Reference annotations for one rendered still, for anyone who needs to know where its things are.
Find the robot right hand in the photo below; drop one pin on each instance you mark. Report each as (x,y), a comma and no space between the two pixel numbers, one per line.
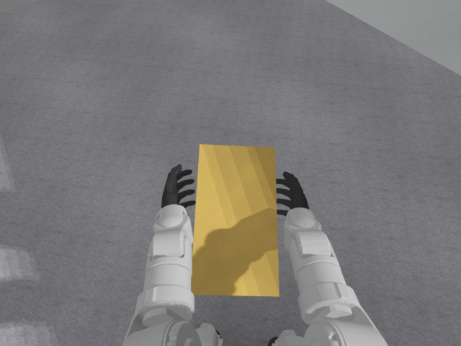
(298,199)

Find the robot left upper arm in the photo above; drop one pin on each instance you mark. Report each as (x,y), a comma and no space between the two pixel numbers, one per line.
(171,333)

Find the robot left hand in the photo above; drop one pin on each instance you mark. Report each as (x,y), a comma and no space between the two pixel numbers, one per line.
(170,194)

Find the robot right forearm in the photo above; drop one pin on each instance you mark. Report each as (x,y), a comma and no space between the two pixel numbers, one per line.
(323,290)

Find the carton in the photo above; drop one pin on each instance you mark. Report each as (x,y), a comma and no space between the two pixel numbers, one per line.
(235,247)

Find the robot left forearm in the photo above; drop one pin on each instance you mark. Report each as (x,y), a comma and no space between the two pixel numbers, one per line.
(167,287)

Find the robot right upper arm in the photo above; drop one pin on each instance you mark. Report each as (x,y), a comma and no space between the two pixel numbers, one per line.
(331,332)

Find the right robot shin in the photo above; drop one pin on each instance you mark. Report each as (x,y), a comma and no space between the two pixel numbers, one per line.
(287,333)

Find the robot left thigh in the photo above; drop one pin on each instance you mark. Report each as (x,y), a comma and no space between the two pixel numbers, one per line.
(209,337)

